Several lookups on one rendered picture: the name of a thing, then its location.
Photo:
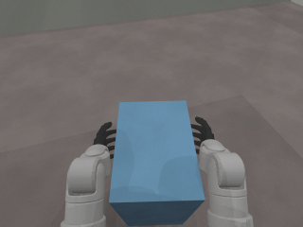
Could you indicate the left robot forearm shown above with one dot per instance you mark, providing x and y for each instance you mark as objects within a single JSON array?
[{"x": 85, "y": 188}]

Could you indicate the right robot forearm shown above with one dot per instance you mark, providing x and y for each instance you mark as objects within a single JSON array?
[{"x": 226, "y": 186}]

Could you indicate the right robot hand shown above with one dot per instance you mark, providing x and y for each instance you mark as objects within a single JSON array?
[{"x": 205, "y": 132}]

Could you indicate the left robot hand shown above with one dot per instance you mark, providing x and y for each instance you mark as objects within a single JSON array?
[{"x": 102, "y": 135}]

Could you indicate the carton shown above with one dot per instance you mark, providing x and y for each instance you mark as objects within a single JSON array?
[{"x": 156, "y": 178}]

